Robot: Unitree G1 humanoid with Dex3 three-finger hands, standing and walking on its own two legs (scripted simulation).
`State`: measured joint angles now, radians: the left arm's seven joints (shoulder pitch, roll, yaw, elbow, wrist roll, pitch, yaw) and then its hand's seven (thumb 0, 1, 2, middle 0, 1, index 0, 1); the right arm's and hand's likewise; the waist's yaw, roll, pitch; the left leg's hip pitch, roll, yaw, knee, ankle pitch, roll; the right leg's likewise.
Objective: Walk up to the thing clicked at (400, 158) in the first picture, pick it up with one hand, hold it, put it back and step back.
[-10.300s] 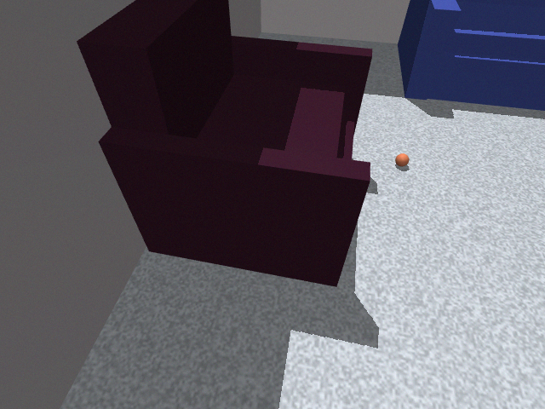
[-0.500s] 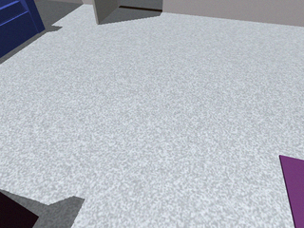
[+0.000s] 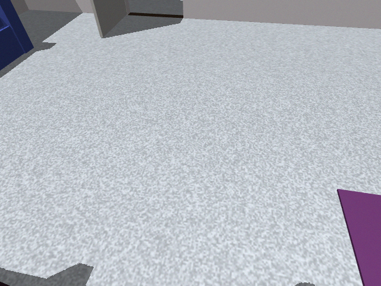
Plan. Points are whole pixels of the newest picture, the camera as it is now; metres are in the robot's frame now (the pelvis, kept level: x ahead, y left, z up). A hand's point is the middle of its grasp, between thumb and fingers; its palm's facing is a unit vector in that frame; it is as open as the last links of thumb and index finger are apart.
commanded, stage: walk up
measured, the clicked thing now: out of the picture +0.78 +1.48 -0.74
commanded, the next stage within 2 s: none
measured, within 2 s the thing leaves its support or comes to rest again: neither
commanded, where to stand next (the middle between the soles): +0.83 +0.05 m, yaw +2 degrees
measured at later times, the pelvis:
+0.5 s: pelvis +0.19 +0.01 -0.02, yaw +4 degrees
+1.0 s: pelvis +0.40 +0.00 -0.02, yaw +2 degrees
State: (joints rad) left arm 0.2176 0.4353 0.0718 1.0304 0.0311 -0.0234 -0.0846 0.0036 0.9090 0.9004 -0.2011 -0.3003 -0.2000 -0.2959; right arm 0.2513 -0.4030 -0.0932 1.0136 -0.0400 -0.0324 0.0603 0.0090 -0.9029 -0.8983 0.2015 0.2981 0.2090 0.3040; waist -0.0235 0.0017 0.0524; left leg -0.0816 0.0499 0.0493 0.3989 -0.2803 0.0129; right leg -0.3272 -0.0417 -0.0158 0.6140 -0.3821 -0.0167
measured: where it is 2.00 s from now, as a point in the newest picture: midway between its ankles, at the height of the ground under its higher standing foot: (185, 191)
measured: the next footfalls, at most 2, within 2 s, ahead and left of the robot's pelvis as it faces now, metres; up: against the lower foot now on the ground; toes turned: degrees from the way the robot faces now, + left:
right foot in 0.02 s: +0.12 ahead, -0.13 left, +0.00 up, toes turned -3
left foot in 0.48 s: +0.32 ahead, +0.15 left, +0.00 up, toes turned +9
